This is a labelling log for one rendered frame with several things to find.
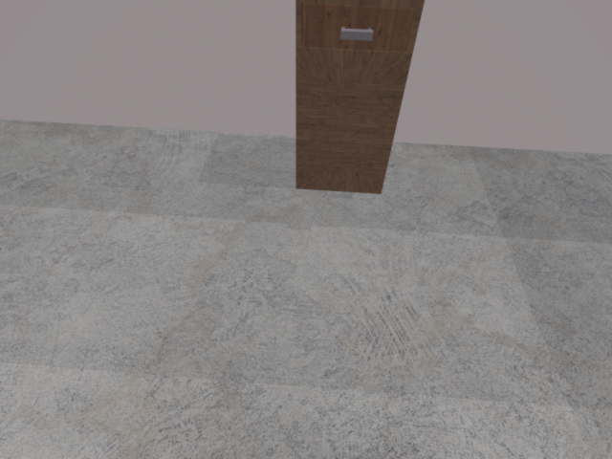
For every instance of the cabinet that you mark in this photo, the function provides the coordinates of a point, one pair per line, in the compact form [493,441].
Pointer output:
[347,104]

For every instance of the handle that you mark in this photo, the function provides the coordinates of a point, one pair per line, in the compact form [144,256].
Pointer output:
[356,34]

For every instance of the drawer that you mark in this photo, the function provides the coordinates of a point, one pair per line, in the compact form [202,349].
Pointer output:
[322,25]

